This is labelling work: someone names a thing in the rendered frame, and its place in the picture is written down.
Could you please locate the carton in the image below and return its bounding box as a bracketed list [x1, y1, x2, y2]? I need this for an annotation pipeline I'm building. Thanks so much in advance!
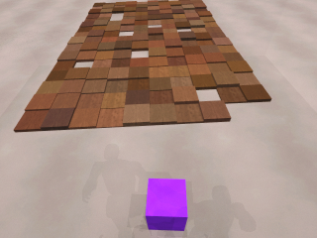
[146, 178, 188, 231]

